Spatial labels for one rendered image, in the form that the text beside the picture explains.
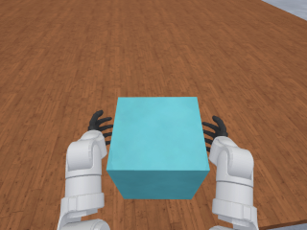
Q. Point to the left robot forearm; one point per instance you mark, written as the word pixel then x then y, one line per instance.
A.
pixel 83 185

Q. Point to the robot right hand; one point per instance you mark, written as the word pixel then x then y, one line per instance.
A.
pixel 220 130

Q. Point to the left robot upper arm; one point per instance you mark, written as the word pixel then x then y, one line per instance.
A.
pixel 91 224

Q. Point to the right robot forearm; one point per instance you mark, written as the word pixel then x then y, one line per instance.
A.
pixel 233 200

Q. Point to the carton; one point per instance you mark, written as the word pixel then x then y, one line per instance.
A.
pixel 157 148

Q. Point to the robot left hand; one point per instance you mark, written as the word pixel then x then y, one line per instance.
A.
pixel 94 124

